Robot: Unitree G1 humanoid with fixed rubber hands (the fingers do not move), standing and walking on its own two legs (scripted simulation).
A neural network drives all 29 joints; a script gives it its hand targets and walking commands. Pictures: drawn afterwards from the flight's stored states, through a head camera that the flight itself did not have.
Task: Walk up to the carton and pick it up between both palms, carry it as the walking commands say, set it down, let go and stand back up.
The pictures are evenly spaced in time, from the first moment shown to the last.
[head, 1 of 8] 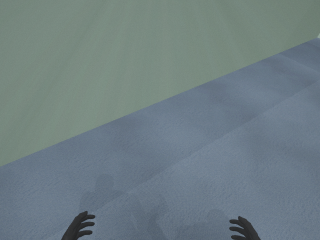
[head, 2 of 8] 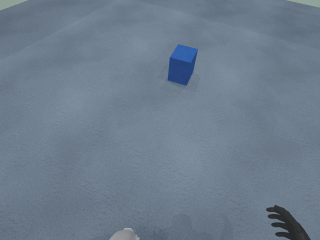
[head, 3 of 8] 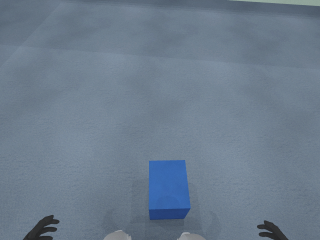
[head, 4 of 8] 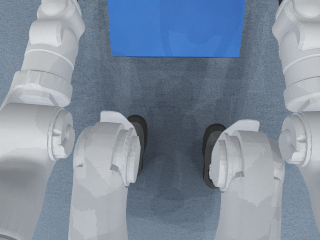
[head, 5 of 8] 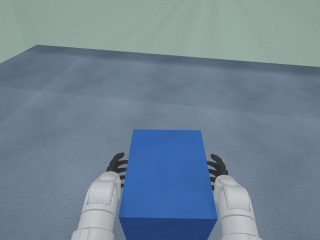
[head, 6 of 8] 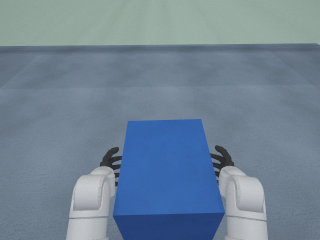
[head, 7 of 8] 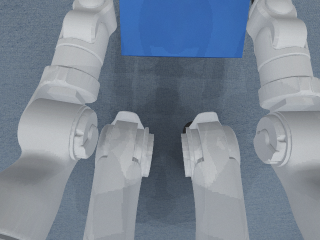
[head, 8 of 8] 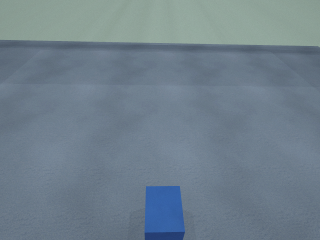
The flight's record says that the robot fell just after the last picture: no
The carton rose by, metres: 0.67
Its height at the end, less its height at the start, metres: +0.00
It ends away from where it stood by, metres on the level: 0.36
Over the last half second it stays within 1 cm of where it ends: yes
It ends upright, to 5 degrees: yes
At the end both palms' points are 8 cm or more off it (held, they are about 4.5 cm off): yes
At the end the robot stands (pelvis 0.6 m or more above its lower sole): yes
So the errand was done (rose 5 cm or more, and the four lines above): yes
